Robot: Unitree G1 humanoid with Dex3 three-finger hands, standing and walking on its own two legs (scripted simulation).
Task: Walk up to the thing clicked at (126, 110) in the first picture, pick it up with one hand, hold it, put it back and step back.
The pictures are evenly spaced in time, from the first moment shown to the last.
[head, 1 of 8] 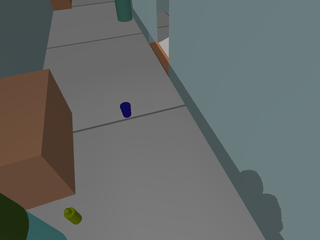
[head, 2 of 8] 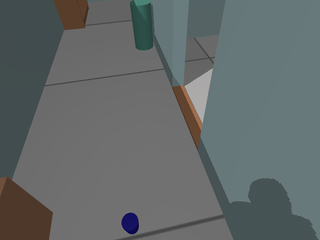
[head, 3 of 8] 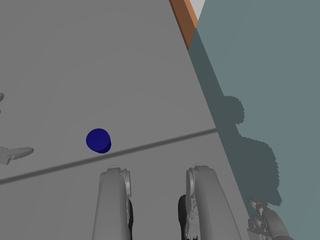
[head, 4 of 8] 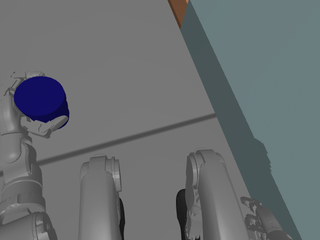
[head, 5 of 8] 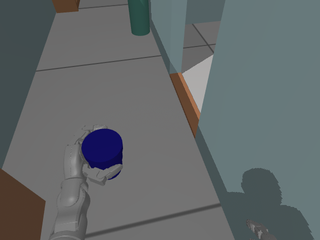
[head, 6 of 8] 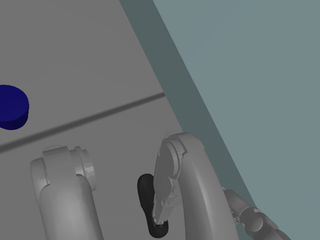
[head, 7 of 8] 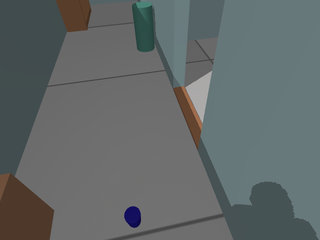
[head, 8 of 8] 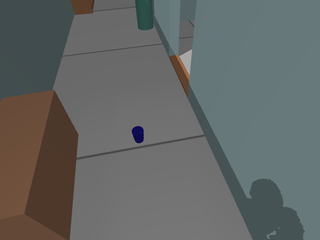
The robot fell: no
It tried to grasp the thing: yes
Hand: left
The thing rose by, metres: 0.72
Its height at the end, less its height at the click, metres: +0.00
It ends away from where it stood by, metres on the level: 0.03
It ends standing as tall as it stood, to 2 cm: yes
